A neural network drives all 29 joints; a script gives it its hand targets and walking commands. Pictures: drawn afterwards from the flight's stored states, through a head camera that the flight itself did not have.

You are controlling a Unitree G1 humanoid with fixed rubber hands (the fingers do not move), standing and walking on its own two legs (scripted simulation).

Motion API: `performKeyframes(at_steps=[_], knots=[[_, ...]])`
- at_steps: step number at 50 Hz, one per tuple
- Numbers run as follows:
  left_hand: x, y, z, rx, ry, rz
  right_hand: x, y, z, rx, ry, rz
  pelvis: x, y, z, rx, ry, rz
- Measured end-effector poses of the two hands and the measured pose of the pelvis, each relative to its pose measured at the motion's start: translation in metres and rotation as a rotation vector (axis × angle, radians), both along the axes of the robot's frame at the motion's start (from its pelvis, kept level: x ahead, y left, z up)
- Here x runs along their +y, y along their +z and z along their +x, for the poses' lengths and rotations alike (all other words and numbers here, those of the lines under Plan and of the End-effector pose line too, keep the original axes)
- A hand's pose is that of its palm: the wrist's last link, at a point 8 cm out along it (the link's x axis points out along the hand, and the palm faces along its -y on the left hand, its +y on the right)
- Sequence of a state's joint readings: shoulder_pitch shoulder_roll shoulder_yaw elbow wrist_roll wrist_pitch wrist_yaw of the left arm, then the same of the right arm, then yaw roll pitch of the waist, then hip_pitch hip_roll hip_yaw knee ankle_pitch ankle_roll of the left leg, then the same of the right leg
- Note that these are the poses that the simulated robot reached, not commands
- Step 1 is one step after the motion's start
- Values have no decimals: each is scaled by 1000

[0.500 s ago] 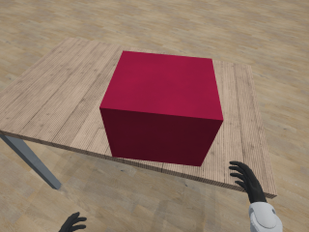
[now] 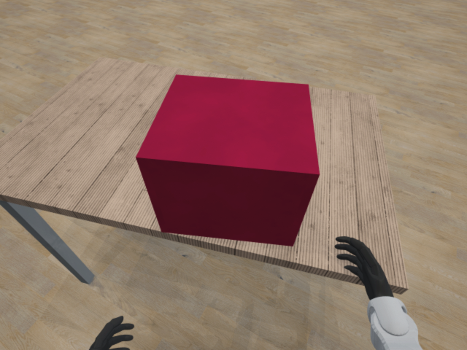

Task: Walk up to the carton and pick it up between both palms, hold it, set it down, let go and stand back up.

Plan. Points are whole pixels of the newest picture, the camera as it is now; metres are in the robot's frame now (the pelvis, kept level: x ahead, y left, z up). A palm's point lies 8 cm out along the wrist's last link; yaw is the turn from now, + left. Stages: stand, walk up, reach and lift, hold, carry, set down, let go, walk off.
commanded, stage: stand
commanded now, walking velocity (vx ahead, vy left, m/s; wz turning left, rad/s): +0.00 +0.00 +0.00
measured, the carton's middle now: (233, 159) +0.47 +0.00 +0.05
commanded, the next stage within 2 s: none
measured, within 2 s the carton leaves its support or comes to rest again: neither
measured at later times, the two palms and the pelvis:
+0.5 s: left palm out of the picture +0.14 +0.22 -0.10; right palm (375, 284) +0.22 -0.24 +0.00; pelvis +0.00 -0.01 +0.00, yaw +0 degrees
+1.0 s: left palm out of the picture +0.14 +0.22 -0.10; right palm (375, 282) +0.23 -0.24 +0.00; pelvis +0.00 -0.01 +0.00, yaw +0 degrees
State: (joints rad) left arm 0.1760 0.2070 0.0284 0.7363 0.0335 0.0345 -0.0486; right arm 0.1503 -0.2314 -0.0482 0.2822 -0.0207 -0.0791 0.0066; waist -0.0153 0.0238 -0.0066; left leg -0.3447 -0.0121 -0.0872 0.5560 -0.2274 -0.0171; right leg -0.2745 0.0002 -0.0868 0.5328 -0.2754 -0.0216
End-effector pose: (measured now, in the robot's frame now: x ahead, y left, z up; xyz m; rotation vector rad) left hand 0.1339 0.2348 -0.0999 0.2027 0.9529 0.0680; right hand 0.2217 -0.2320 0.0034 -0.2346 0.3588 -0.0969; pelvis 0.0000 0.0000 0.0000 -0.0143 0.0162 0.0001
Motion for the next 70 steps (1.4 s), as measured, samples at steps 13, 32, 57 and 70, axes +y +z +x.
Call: performKeyframes(at_steps=[13, 32, 57, 70], knots=[[-8, 2, 5, -17, -3, -2, -2, 0, 1, -6, 15, 8, -7, -1, 0, 2, 2, 2], [-13, 2, 8, -28, -3, -2, -4, -1, 4, -10, 21, 13, -12, -2, 1, 2, 3, 4], [-17, 3, 11, -38, -3, -3, -6, -1, 7, -13, 23, 17, -15, -3, 2, 2, 5, 5], [-19, 4, 12, -43, -2, -3, -7, -1, 9, -14, 23, 18, -16, -3, 3, 2, 6, 6]])
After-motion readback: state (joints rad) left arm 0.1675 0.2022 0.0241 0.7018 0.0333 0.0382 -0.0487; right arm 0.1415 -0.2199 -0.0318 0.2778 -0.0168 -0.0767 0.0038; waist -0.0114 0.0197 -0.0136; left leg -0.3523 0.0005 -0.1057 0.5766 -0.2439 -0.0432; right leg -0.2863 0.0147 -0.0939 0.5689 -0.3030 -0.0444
